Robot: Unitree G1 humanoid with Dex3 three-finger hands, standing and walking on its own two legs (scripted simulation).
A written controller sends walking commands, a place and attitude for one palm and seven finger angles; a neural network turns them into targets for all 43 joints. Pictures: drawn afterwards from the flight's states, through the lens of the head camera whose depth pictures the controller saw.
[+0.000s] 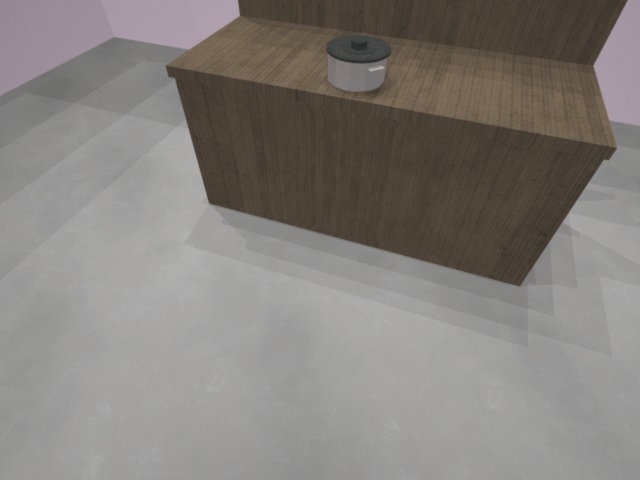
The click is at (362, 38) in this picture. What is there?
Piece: lid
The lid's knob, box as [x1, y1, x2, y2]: [351, 37, 366, 46]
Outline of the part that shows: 351,39 352,45 364,46 366,44 366,39 363,37 354,37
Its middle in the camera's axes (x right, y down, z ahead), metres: +0.12 -0.61 +1.20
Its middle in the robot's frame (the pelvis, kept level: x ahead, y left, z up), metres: +1.32 -0.05 +0.01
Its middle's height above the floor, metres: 0.79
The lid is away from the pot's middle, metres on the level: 0.00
